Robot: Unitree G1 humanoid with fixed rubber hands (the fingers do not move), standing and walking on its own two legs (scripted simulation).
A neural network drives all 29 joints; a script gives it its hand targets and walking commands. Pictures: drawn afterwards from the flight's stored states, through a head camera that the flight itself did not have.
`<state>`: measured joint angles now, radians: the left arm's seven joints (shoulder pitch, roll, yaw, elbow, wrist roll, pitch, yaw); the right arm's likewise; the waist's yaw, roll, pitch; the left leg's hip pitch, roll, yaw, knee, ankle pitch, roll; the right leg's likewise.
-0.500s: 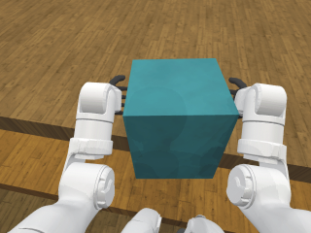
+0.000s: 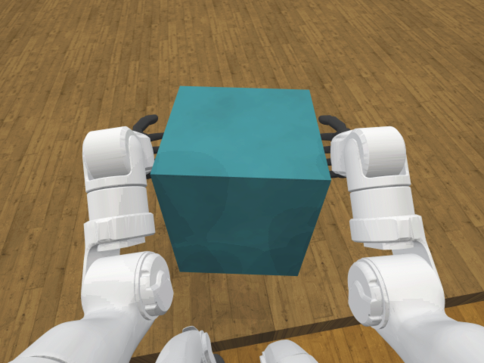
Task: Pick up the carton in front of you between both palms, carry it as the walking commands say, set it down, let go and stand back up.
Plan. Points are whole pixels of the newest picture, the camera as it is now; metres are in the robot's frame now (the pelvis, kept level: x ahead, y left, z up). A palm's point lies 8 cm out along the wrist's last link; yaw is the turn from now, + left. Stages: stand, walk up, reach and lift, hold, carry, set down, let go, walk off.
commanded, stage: carry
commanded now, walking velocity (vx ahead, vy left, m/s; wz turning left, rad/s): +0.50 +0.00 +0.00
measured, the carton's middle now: (241, 185) +0.37 -0.04 +0.07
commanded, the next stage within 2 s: none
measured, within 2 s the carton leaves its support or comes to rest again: neither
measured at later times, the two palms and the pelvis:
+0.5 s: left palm out of the picture +0.67 +0.10 +0.31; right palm out of the picture +0.70 -0.20 +0.31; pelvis +0.31 -0.09 +0.14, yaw +0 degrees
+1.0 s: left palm out of the picture +0.97 +0.07 +0.44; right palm out of the picture +0.97 -0.23 +0.44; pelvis +0.61 -0.07 +0.23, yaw -1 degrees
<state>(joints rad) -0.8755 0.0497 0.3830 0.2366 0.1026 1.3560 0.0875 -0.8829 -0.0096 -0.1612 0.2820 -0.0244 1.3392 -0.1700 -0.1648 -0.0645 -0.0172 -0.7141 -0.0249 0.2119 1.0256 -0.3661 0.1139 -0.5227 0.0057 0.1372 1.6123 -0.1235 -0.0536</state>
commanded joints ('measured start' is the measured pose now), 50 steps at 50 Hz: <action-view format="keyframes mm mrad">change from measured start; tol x32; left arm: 1 -799 -1048 -520 -152 -347 -23 -179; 50 -667 -1028 -559 26 -407 -2 -190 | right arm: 1 -1003 1240 498 -360 551 -61 284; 50 -699 1030 346 8 371 14 270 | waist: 1 101 120 -565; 21 308 426 -552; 24 285 -225 -814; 50 126 -18 -468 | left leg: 1 731 294 -760 -520 89 163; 11 1129 403 -560 -681 205 170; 14 801 261 -358 -820 -56 67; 17 462 178 -65 -1028 544 89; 21 785 239 -20 -405 1680 13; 24 180 -66 -380 729 197 -99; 32 -187 73 -281 563 -121 -5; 37 -286 126 -197 271 210 -41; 46 -10 49 -51 -395 308 -47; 50 605 44 -53 -603 343 -31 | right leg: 1 -400 -12 73 379 -47 -56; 6 -491 -71 -109 110 -80 -52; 11 -1183 -100 -92 664 -471 -81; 21 107 95 -445 -670 -191 -98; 24 551 -307 716 -1224 -108 -304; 50 429 -157 -269 -861 463 22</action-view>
